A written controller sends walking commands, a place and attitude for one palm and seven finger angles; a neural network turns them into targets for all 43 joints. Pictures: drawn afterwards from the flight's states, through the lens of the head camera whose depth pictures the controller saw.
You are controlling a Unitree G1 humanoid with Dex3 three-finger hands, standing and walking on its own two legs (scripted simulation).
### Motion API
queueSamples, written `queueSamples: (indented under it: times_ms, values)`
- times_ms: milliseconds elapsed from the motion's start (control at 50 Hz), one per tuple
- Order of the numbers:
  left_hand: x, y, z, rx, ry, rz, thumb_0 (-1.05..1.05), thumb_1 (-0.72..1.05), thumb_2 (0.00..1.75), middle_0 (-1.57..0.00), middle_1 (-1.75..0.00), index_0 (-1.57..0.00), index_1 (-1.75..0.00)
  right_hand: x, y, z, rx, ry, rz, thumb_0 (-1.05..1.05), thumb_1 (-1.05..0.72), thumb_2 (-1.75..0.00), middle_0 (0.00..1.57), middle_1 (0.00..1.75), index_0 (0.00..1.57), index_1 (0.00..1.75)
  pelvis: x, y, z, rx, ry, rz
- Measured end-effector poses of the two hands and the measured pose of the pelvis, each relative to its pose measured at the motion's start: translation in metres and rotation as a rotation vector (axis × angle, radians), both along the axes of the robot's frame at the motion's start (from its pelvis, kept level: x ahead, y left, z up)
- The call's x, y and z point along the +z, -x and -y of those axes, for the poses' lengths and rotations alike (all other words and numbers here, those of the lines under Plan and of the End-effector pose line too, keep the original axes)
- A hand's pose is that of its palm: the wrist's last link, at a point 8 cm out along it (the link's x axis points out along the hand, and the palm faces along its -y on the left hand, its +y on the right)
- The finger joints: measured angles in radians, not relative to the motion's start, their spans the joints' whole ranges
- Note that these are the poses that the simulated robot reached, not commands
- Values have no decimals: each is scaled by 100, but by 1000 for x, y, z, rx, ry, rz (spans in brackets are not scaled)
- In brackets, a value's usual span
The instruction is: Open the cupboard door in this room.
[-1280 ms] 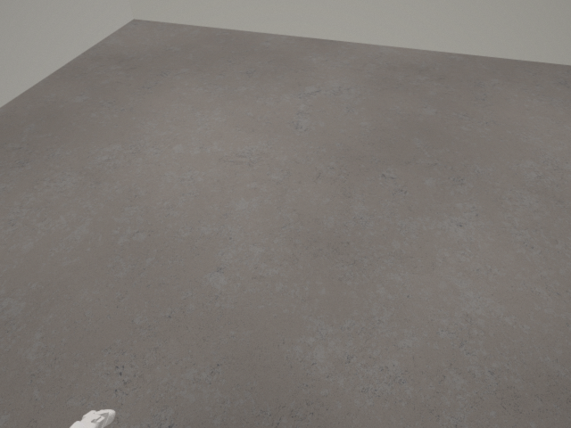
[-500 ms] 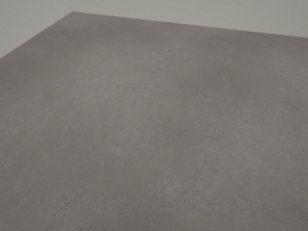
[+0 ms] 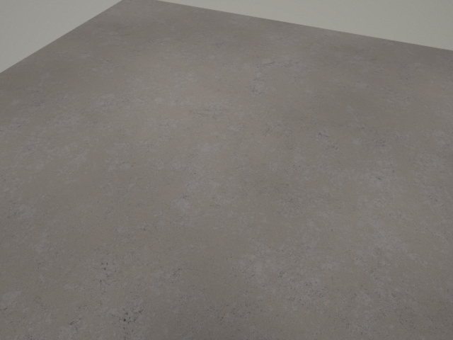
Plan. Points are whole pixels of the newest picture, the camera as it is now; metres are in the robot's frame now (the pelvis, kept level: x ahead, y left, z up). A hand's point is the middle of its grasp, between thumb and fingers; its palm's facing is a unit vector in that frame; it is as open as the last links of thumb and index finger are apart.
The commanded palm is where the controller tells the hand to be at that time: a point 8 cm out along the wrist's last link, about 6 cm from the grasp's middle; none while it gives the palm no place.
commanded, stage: turn or walk to find it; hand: left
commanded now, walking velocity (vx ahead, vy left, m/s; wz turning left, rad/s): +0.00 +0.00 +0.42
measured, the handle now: out of the picture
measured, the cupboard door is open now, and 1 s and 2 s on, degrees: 0 0 0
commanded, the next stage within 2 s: none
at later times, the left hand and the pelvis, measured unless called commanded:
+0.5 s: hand out of the picture -0.02 +0.16 -0.14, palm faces +0.24 -0.93 -0.29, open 7.4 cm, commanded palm none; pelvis -0.04 -0.05 +0.01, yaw +14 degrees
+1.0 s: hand out of the picture -0.12 +0.20 -0.16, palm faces +0.48 -0.84 -0.26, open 7.4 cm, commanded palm none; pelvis -0.07 -0.02 +0.01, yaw +26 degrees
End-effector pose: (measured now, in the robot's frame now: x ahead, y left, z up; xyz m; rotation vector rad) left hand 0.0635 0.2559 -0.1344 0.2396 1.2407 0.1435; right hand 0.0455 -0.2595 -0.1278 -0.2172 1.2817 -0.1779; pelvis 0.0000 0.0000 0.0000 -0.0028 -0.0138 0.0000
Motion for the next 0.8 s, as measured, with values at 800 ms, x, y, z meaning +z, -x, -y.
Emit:
queueSamples:
  times_ms: [800]
  values:
    - [-12, 224, 28, 493, 37, -134, 0, 90, 89, -20, -30, -20, -30, 16, -82, -53, 435, -13, 136, 0, -91, -90, 20, 29, 20, 30, 0, 63, 14, 382, -20, -4]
